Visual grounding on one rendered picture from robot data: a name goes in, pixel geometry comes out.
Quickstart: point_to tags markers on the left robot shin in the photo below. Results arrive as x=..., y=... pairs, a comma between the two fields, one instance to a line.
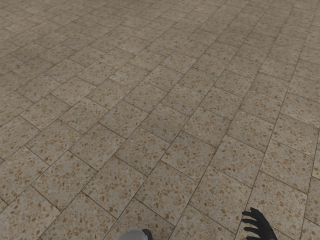
x=136, y=229

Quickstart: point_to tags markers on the robot right hand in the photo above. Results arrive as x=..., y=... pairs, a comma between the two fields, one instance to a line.
x=264, y=231

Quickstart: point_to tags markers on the left robot thigh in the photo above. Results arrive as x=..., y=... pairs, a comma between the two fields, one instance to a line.
x=133, y=235

